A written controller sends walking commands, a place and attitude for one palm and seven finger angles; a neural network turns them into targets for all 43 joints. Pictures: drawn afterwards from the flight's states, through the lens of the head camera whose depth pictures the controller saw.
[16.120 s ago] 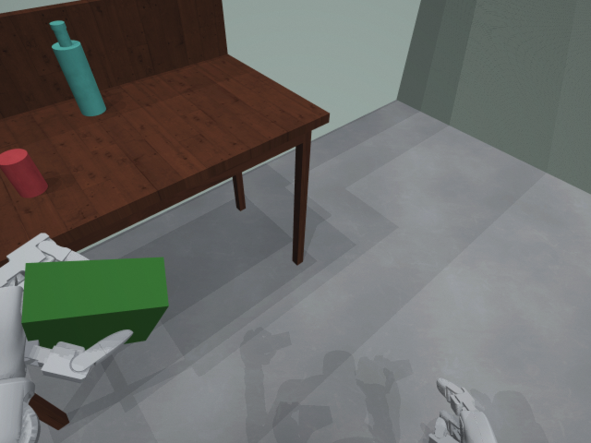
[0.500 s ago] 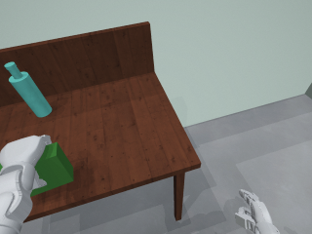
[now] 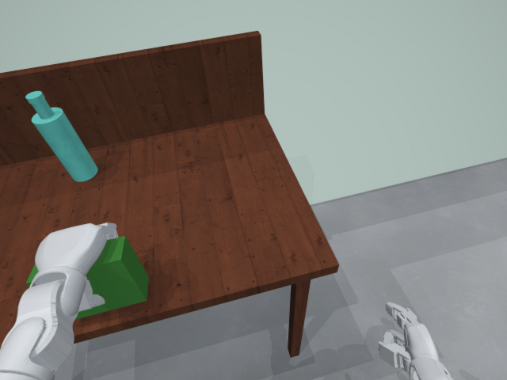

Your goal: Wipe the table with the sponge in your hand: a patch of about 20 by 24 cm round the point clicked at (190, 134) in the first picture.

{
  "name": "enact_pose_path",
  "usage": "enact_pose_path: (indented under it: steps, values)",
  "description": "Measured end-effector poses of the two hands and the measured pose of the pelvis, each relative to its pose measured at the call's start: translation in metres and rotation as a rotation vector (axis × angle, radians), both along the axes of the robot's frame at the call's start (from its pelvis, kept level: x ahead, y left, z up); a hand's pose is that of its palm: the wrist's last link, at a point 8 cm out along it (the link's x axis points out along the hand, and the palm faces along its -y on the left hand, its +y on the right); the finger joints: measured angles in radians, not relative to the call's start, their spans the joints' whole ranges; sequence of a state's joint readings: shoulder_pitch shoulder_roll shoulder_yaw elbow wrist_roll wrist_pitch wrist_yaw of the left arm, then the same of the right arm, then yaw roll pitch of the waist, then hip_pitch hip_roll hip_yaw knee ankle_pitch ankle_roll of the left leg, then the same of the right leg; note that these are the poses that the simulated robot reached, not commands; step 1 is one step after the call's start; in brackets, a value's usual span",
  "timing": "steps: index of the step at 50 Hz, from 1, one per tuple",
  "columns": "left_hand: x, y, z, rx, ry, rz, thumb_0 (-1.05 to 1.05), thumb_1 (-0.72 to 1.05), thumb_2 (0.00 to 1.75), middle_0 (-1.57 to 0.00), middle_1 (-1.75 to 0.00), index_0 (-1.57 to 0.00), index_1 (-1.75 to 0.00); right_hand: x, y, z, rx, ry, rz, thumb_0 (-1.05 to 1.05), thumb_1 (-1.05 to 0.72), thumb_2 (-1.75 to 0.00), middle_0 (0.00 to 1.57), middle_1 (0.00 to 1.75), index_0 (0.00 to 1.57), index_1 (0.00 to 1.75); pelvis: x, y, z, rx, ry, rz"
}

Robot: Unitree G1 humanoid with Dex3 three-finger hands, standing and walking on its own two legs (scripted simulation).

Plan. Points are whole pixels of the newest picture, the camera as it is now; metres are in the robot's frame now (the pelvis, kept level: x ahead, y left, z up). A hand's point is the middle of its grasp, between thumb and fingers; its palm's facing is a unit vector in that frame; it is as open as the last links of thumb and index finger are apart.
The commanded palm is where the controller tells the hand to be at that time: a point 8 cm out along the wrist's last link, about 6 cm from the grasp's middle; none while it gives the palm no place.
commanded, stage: move the sponge above the wiping area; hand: left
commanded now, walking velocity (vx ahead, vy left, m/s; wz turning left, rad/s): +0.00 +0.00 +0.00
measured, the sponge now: (99, 286) +0.23 +0.31 +0.01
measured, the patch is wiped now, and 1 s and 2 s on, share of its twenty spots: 0.00 0.00 0.00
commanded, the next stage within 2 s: lower the sponge onto the table in 1.70 s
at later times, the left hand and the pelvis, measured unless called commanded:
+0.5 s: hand (105, 278) +0.23 +0.28 +0.05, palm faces -0.14 -0.10 -0.98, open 9.4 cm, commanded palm +0.23 +0.31 +0.14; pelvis +0.00 +0.00 +0.00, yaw -1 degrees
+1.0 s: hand (104, 268) +0.24 +0.27 +0.06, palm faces -0.03 -0.03 -1.00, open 9.4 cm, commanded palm +0.23 +0.31 +0.14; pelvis +0.00 -0.01 +0.00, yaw -1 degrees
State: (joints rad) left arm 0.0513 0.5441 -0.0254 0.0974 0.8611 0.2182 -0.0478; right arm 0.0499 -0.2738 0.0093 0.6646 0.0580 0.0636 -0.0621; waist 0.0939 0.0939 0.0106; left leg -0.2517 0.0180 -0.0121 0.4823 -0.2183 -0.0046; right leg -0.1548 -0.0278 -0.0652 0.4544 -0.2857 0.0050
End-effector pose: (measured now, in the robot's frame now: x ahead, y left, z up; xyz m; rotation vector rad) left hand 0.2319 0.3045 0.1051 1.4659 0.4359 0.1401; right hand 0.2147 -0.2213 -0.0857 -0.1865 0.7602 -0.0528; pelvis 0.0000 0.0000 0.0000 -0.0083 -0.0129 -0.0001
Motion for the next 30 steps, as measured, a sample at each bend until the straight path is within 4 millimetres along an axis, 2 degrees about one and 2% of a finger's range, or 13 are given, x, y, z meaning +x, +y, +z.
enact_pose_path:
  steps: [3, 5, 8, 11, 14, 17, 20, 23, 25, 27, 30]
  values:
    - [0.006, -0.022, 0.005, 0.018, -0.069, -0.142, 0.0, -0.43, 1.02, -0.79, -1.37, -0.79, -1.37, 0.0, 0.004, 0.003, -0.014, -0.006, 0.008, 0.01, -0.91, -0.9, 0.2, 0.3, 0.2, 0.3, 0.0, 0.0, 0.0, -0.002, -0.002, -0.008]
    - [0.011, -0.027, 0.017, 0.054, -0.15, -0.183, 0.0, -0.43, 1.02, -0.79, -1.37, -0.79, -1.37, -0.001, 0.006, 0.004, -0.01, -0.002, 0.005, 0.01, -0.91, -0.9, 0.2, 0.3, 0.2, 0.3, 0.0, 0.0, 0.0, -0.002, -0.004, -0.018]
    - [0.014, -0.016, 0.041, 0.101, -0.275, -0.12, 0.0, -0.43, 1.02, -0.79, -1.37, -0.79, -1.37, -0.004, 0.007, 0.003, 0.016, 0.01, -0.007, 0.01, -0.91, -0.9, 0.2, 0.3, 0.2, 0.3, 0.0, -0.001, 0.001, -0.002, -0.006, -0.029]
    - [0.011, 0.009, 0.057, 0.117, -0.325, 0.043, 0.0, -0.43, 1.02, -0.79, -1.37, -0.79, -1.37, -0.006, 0.005, 0.001, 0.045, 0.028, -0.02, 0.01, -0.91, -0.9, 0.2, 0.3, 0.2, 0.3, 0.001, -0.001, 0.001, 0.0, -0.008, -0.037]
    - [0.001, 0.033, 0.051, 0.114, -0.231, 0.203, 0.0, -0.43, 1.02, -0.79, -1.37, -0.79, -1.38, -0.007, 0.0, -0.001, 0.055, 0.039, -0.027, 0.01, -0.91, -0.9, 0.2, 0.3, 0.2, 0.3, 0.001, -0.001, 0.002, 0.003, -0.009, -0.027]
    - [-0.011, 0.04, 0.026, 0.076, -0.064, 0.26, 0.0, -0.42, 1.02, -0.79, -1.38, -0.78, -1.38, -0.006, -0.005, -0.001, 0.036, 0.034, -0.023, 0.01, -0.91, -0.9, 0.2, 0.3, 0.2, 0.3, -0.001, -0.001, 0.001, 0.003, -0.01, -0.011]
    - [-0.017, 0.024, -0.002, 0.005, 0.055, 0.162, 0.0, -0.43, 1.02, -0.79, -1.38, -0.78, -1.38, -0.005, -0.009, 0.001, -0.009, 0.023, -0.005, 0.01, -0.91, -0.9, 0.2, 0.3, 0.2, 0.3, -0.003, -0.001, 0.001, 0.001, -0.01, 0.003]
    - [-0.016, -0.008, -0.01, -0.035, 0.033, -0.038, 0.0, -0.43, 1.02, -0.79, -1.38, -0.79, -1.38, -0.004, -0.009, 0.003, -0.05, 0.009, 0.008, 0.01, -0.91, -0.9, 0.2, 0.3, 0.2, 0.3, -0.003, -0.001, 0.0, -0.003, -0.013, 0.001]
    - [-0.013, -0.027, -0.002, -0.013, -0.045, -0.165, 0.0, -0.43, 1.02, -0.8, -1.38, -0.79, -1.38, -0.005, -0.007, 0.004, -0.061, 0.004, 0.01, 0.01, -0.91, -0.9, 0.2, 0.3, 0.2, 0.3, -0.003, -0.002, 0.0, -0.005, -0.015, -0.01]
    - [-0.009, -0.037, 0.014, 0.045, -0.15, -0.233, 0.0, -0.43, 1.02, -0.8, -1.38, -0.8, -1.38, -0.007, -0.005, 0.004, -0.053, 0.002, 0.004, 0.01, -0.91, -0.9, 0.2, 0.3, 0.2, 0.3, -0.002, -0.002, -0.001, -0.007, -0.014, -0.02]
    - [0.0, -0.029, 0.043, 0.111, -0.298, -0.183, 0.0, -0.43, 1.02, -0.8, -1.38, -0.8, -1.38, -0.01, -0.002, 0.0, -0.005, 0.012, -0.017, 0.01, -0.91, -0.9, 0.2, 0.3, 0.2, 0.3, -0.004, -0.003, -0.001, -0.006, -0.015, -0.033]
